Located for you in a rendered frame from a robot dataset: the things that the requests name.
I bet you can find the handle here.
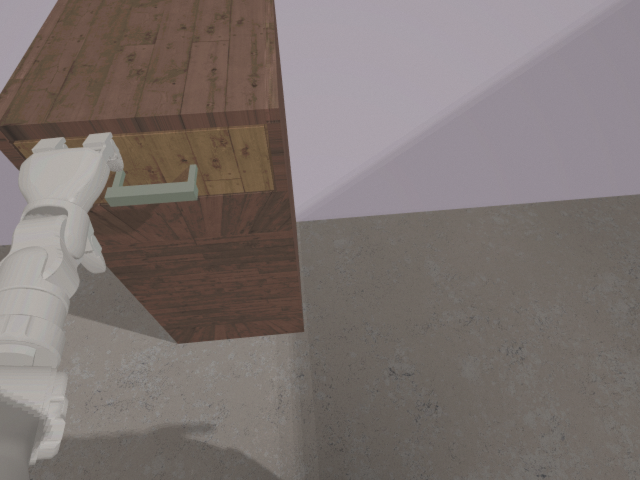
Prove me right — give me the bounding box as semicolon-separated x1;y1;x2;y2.
105;164;198;207

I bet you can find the left robot upper arm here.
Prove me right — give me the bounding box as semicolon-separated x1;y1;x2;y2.
0;366;69;480

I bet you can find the drawer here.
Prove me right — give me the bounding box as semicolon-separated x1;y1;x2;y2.
14;124;274;204

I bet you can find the robot left hand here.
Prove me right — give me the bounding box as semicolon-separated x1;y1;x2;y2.
18;132;124;274

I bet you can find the left robot forearm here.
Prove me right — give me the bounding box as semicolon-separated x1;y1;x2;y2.
0;199;90;368

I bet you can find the cabinet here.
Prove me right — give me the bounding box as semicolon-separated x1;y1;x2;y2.
0;0;304;344

